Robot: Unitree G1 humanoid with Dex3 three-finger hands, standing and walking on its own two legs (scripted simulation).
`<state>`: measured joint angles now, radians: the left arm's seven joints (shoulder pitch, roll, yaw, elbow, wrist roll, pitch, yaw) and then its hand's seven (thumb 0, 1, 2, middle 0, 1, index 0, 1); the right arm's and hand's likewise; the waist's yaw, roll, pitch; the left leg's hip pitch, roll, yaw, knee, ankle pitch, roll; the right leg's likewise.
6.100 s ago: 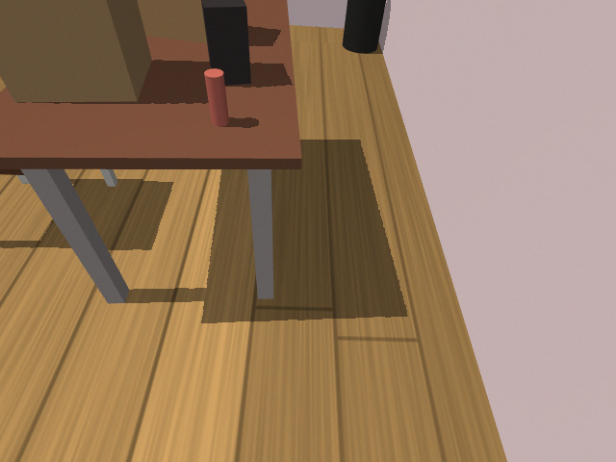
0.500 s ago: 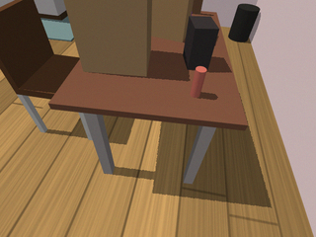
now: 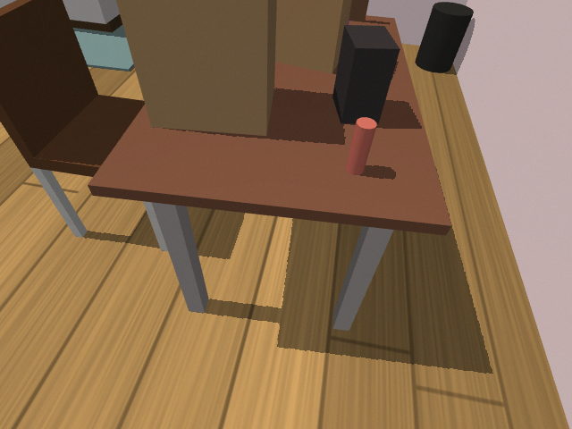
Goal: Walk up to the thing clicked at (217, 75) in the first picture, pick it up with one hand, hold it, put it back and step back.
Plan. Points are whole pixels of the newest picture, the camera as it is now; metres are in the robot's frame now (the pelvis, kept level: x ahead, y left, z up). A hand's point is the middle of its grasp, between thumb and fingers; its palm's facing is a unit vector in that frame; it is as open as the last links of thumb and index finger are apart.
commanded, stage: stand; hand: right
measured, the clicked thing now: (360, 147) +0.67 -0.18 +0.01
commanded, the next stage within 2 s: walk up in 0.28 s
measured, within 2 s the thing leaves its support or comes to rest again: neither
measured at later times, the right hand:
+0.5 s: hand out of the picture +0.09 -0.26 -0.16, palm faces -0.02 +0.92 -0.38, open 7.4 cm
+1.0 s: hand out of the picture +0.16 -0.24 -0.18, palm faces +0.07 +0.94 -0.33, open 7.4 cm
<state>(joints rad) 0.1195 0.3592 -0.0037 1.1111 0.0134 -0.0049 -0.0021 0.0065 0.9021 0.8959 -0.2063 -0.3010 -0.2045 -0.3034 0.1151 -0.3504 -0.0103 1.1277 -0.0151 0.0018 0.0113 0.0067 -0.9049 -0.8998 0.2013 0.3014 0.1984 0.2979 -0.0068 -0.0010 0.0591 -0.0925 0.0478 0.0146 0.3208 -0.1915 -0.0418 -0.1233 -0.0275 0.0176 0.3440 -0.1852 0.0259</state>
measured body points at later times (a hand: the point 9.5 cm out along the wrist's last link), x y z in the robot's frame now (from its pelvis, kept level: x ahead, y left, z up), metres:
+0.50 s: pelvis +0.03 +0.02 -0.01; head +0.04 +0.02 +0.44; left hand +0.08 +0.34 -0.13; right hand +0.09 -0.31 -0.13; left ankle +0.02 +0.14 -0.74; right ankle +0.00 -0.13 -0.75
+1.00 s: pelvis +0.16 +0.02 -0.03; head +0.18 +0.01 +0.42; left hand +0.31 +0.31 -0.12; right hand +0.16 -0.29 -0.16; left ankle +0.10 +0.15 -0.68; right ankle +0.24 -0.09 -0.75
